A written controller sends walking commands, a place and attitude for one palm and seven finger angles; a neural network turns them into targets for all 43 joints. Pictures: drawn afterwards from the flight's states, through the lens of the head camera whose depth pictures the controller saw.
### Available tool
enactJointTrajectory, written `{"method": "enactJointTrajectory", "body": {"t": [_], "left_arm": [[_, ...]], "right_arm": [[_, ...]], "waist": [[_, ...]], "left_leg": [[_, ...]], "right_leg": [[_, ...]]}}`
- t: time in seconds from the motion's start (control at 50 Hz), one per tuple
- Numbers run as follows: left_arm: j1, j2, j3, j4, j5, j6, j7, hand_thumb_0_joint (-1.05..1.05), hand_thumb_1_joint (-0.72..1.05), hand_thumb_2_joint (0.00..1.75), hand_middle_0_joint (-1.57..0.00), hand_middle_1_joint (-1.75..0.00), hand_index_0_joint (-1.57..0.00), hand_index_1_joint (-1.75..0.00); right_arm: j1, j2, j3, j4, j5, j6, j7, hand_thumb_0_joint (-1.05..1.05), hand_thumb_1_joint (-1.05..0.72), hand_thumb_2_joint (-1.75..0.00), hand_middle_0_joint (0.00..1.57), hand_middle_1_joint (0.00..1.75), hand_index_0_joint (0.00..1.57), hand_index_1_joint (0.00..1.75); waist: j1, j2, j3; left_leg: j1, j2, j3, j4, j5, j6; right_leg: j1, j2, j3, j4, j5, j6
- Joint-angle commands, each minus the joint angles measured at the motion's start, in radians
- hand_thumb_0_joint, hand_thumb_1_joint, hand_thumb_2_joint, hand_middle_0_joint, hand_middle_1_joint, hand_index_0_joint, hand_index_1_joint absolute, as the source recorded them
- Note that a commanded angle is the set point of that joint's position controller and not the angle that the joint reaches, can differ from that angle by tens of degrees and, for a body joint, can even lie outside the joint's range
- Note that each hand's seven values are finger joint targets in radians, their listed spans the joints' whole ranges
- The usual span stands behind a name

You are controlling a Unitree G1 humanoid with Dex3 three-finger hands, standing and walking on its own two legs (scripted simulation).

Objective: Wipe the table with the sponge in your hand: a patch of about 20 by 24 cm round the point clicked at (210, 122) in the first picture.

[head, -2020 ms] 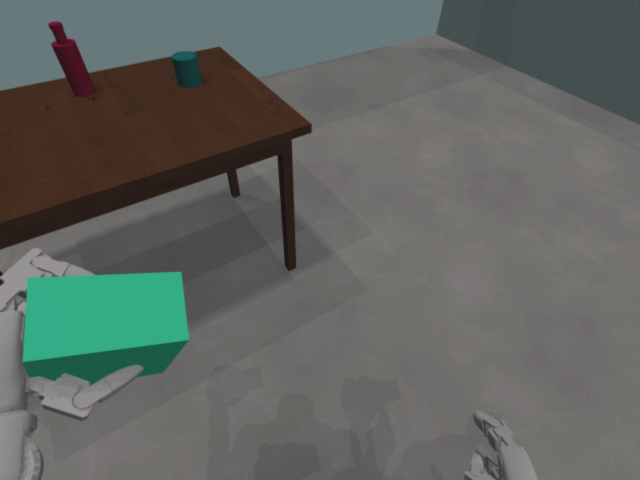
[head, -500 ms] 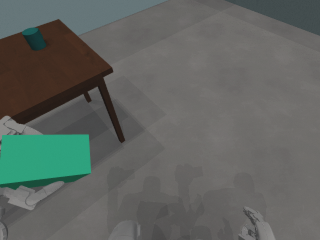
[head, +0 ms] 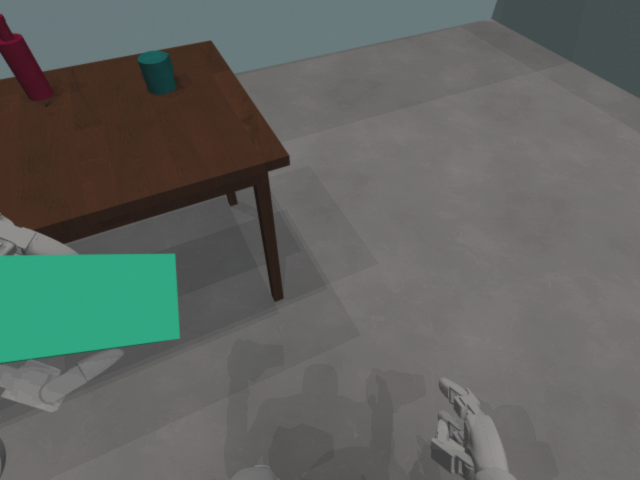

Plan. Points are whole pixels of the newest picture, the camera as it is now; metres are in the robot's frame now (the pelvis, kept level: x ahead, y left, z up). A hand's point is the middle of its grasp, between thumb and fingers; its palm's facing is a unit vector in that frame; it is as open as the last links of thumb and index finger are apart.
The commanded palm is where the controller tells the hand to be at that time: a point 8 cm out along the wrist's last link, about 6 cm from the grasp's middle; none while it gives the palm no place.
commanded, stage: take the last steps up to it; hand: left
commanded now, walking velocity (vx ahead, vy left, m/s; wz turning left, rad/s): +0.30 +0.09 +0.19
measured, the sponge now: (109, 308) +0.22 +0.20 +0.18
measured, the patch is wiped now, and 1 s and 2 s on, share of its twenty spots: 0.00 0.00 0.00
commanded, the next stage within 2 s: none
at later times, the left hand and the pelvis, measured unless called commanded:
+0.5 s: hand (80, 272) +0.25 +0.24 +0.19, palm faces +0.49 -0.76 -0.42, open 10.7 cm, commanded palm +0.19 +0.27 +0.19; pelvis +0.05 -0.02 +0.00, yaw +5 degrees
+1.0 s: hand (155, 220) +0.32 +0.20 +0.19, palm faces +0.45 -0.74 -0.50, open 10.7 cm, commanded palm +0.25 +0.24 +0.19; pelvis +0.13 -0.06 +0.02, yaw +7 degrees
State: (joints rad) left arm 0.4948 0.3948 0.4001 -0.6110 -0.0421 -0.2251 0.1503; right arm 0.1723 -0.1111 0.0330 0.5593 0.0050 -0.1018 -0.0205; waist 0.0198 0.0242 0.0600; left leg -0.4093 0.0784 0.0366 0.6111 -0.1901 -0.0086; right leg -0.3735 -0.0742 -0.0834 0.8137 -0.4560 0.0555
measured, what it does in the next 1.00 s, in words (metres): walks ahead: right foot, then left foot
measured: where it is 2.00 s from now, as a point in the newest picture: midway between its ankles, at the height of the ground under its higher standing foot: (324, 434)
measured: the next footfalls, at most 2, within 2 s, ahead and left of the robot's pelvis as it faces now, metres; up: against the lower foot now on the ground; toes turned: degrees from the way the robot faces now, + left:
right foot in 0.04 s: +0.05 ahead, -0.14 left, +0.00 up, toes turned -6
left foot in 0.38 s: +0.09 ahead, +0.10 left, +0.00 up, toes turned +14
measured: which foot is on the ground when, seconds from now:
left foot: down 0.00-0.06, up 0.08-0.36, down 0.38-0.70, up 0.72-1.00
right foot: up 0.00-0.02, down 0.04-0.40, up 0.42-0.68, down 0.70-1.00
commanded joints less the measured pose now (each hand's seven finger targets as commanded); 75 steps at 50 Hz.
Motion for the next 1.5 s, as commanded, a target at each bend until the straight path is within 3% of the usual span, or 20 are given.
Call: {"method": "enactJointTrajectory", "body": {"t": [0.0,0.04,0.06,0.14,0.32,0.36,0.4,0.62,0.66,0.68,0.7,0.82,1.08,1.14,1.18,1.26,1.36,1.4,1.44,1.48], "left_arm": [[-0.143,0.094,0.053,-0.085,0.006,-0.023,0.025,0.00,0.10,1.30,-1.20,-1.60,-1.20,-1.60],[-0.202,0.164,0.059,-0.049,0.010,0.001,0.035,0.00,0.10,1.30,-1.20,-1.60,-1.20,-1.60],[-0.252,0.173,0.062,-0.050,0.010,0.003,0.039,0.00,0.10,1.30,-1.20,-1.60,-1.20,-1.60],[-0.214,0.124,0.020,-0.017,0.032,-0.041,0.024,0.00,0.10,1.30,-1.20,-1.60,-1.20,-1.60],[-0.099,0.139,0.088,-0.169,0.019,-0.056,0.062,0.00,0.10,1.30,-1.20,-1.60,-1.20,-1.60],[-0.090,0.112,0.057,-0.185,0.012,-0.069,0.060,0.00,0.10,1.30,-1.20,-1.60,-1.20,-1.60],[-0.075,0.159,0.081,-0.081,0.024,-0.074,0.047,0.00,0.10,1.30,-1.20,-1.60,-1.20,-1.60],[-0.112,0.106,0.048,-0.029,0.023,-0.052,0.020,0.00,0.10,1.30,-1.20,-1.60,-1.20,-1.60],[-0.150,0.128,0.052,0.001,0.036,-0.039,0.023,0.00,0.10,1.30,-1.20,-1.60,-1.20,-1.60],[-0.167,0.172,0.074,0.007,0.038,-0.035,0.025,0.00,0.10,1.30,-1.20,-1.60,-1.20,-1.60],[-0.200,0.192,0.107,0.014,0.020,-0.035,0.026,0.00,0.10,1.30,-1.20,-1.60,-1.20,-1.60],[-0.122,0.149,0.084,-0.024,0.027,-0.082,0.006,0.00,0.10,1.30,-1.20,-1.60,-1.20,-1.60],[-0.120,0.127,0.058,-0.099,0.019,-0.062,0.049,0.00,0.10,1.30,-1.20,-1.60,-1.20,-1.60],[-0.167,0.127,0.056,-0.118,0.016,-0.086,0.045,0.00,0.10,1.30,-1.20,-1.60,-1.20,-1.60],[-0.157,0.171,0.070,-0.085,0.026,-0.086,0.028,0.00,0.10,1.30,-1.20,-1.60,-1.20,-1.60],[-0.089,0.147,0.073,-0.194,0.020,-0.081,0.021,0.00,0.10,1.30,-1.20,-1.60,-1.20,-1.60],[-0.071,0.120,0.072,-0.082,0.014,-0.058,0.021,0.00,0.10,1.30,-1.20,-1.60,-1.20,-1.60],[-0.096,0.132,0.082,-0.024,0.021,-0.048,0.023,0.00,0.10,1.30,-1.20,-1.60,-1.20,-1.60],[-0.134,0.184,0.124,0.009,0.013,-0.037,0.026,0.00,0.10,1.30,-1.20,-1.60,-1.20,-1.60],[-0.145,0.180,0.115,-0.007,0.003,-0.053,0.017,0.00,0.10,1.30,-1.20,-1.60,-1.20,-1.60]], "right_arm": [[-0.017,-0.187,-0.075,-0.100,0.013,-0.032,-0.043,0.00,-0.90,-0.90,0.20,0.30,0.20,0.30],[-0.066,-0.150,-0.057,-0.108,0.007,-0.029,-0.050,0.00,-0.90,-0.90,0.20,0.30,0.20,0.30],[-0.104,-0.194,-0.064,-0.098,-0.004,-0.043,-0.049,0.00,-0.90,-0.90,0.20,0.30,0.20,0.30],[-0.090,-0.173,-0.042,-0.045,-0.009,-0.015,-0.057,0.00,-0.90,-0.90,0.20,0.30,0.20,0.30],[-0.021,-0.182,-0.091,-0.121,-0.007,-0.015,-0.056,0.00,-0.90,-0.90,0.20,0.30,0.20,0.30],[-0.013,-0.236,-0.116,-0.133,0.004,-0.015,-0.058,0.00,-0.90,-0.90,0.20,0.30,0.20,0.30],[-0.021,-0.219,-0.097,-0.107,0.000,-0.025,-0.048,0.00,-0.90,-0.90,0.20,0.30,0.20,0.30],[-0.032,-0.204,-0.078,-0.063,-0.002,-0.064,-0.063,0.00,-0.90,-0.90,0.20,0.30,0.20,0.30],[-0.035,-0.191,-0.077,-0.061,-0.004,-0.048,-0.068,0.00,-0.90,-0.90,0.20,0.30,0.20,0.30],[-0.046,-0.168,-0.074,-0.069,-0.003,-0.040,-0.064,0.00,-0.90,-0.90,0.20,0.30,0.20,0.30],[-0.073,-0.199,-0.082,-0.070,-0.010,-0.052,-0.056,0.00,-0.90,-0.90,0.20,0.30,0.20,0.30],[-0.073,-0.191,-0.074,-0.039,-0.010,-0.017,-0.040,0.00,-0.90,-0.90,0.20,0.30,0.20,0.30],[-0.016,-0.197,-0.097,-0.114,-0.008,-0.016,-0.053,0.00,-0.90,-0.90,0.20,0.30,0.20,0.30],[-0.012,-0.227,-0.104,-0.130,0.005,-0.021,-0.052,0.00,-0.90,-0.90,0.20,0.30,0.20,0.30],[-0.030,-0.199,-0.090,-0.105,-0.006,-0.033,-0.051,0.00,-0.90,-0.90,0.20,0.30,0.20,0.30],[-0.037,-0.205,-0.089,-0.085,0.001,-0.061,-0.038,0.00,-0.90,-0.90,0.20,0.30,0.20,0.30],[-0.030,-0.201,-0.076,-0.071,-0.002,-0.063,-0.047,0.00,-0.90,-0.90,0.20,0.30,0.20,0.30],[-0.031,-0.192,-0.078,-0.064,0.000,-0.045,-0.055,0.00,-0.90,-0.90,0.20,0.30,0.20,0.30],[-0.068,-0.178,-0.074,-0.085,0.000,-0.039,-0.049,0.00,-0.90,-0.90,0.20,0.30,0.20,0.30],[-0.069,-0.182,-0.074,-0.058,-0.001,-0.032,-0.038,0.00,-0.90,-0.90,0.20,0.30,0.20,0.30]], "waist": [[-0.016,0.113,-0.143],[0.013,-0.387,-0.059],[0.009,-0.319,-0.050],[-0.016,-0.184,-0.062],[-0.019,-0.110,-0.226],[-0.035,0.266,-0.249],[-0.031,0.254,-0.187],[-0.012,0.157,-0.102],[-0.004,-0.032,-0.120],[-0.001,-0.321,-0.110],[0.016,-0.361,-0.120],[-0.022,-0.130,-0.125],[-0.019,-0.109,-0.144],[-0.028,0.262,-0.183],[-0.029,0.254,-0.133],[-0.008,0.213,-0.139],[-0.015,0.156,-0.150],[-0.010,0.016,-0.165],[0.010,-0.361,-0.151],[-0.008,-0.244,-0.107]], "left_leg": [[-0.050,0.092,-0.070,-0.128,-0.391,0.090],[-0.305,-0.084,0.049,0.425,-0.370,-0.004],[-0.314,-0.050,-0.047,0.571,-0.315,-0.006],[-0.218,-0.009,0.012,0.480,-0.189,-0.025],[0.196,-0.065,0.170,-0.188,-0.029,0.008],[0.497,0.208,-0.196,-0.228,0.206,0.127],[0.420,0.360,-0.439,-0.311,0.198,0.264],[0.069,0.176,-0.015,-0.249,-0.206,0.132],[-0.047,0.080,0.062,0.035,-0.314,0.079],[-0.237,-0.040,0.116,0.348,-0.377,0.032],[-0.283,-0.047,0.001,0.536,-0.350,0.013],[-0.265,0.018,-0.027,0.575,-0.097,-0.025],[0.194,-0.034,0.146,-0.157,-0.035,0.017],[0.474,0.287,-0.349,-0.280,0.232,0.209],[0.381,0.351,-0.452,-0.322,0.106,0.290],[0.267,0.223,-0.131,-0.293,0.146,0.207],[0.166,0.172,-0.003,-0.206,0.023,0.123],[0.032,0.113,0.044,0.011,-0.087,0.081],[-0.287,-0.048,0.057,0.491,-0.365,0.009],[-0.331,0.001,-0.065,0.661,-0.278,-0.009]], "right_leg": [[0.236,0.025,-0.045,-0.321,0.002,-0.026],[0.227,-0.375,0.565,-0.622,-0.078,-0.214],[0.186,-0.405,0.611,-0.629,0.010,-0.236],[0.253,-0.265,0.136,-0.486,0.599,-0.158],[0.313,-0.183,0.056,-0.290,0.484,-0.135],[-0.056,-0.022,-0.055,0.091,0.085,-0.041],[-0.264,-0.005,0.050,0.363,-0.175,-0.041],[0.146,0.032,-0.116,-0.189,0.120,-0.008],[0.282,-0.048,0.035,-0.374,0.062,-0.058],[0.343,-0.271,0.455,-0.535,-0.007,-0.166],[0.303,-0.379,0.654,-0.626,-0.080,-0.212],[0.291,-0.271,0.191,-0.525,0.438,-0.184],[0.212,-0.191,0.088,-0.364,0.257,-0.148],[-0.165,0.032,-0.038,0.161,-0.126,-0.041],[-0.276,-0.015,0.064,0.356,-0.148,-0.040],[-0.156,-0.028,-0.007,0.158,0.010,-0.026],[0.127,0.047,-0.123,-0.206,0.127,-0.019],[0.302,-0.017,-0.013,-0.368,0.156,-0.061],[0.400,-0.376,0.599,-0.547,0.215,-0.241],[0.353,-0.389,0.548,-0.552,0.209,-0.264]]}}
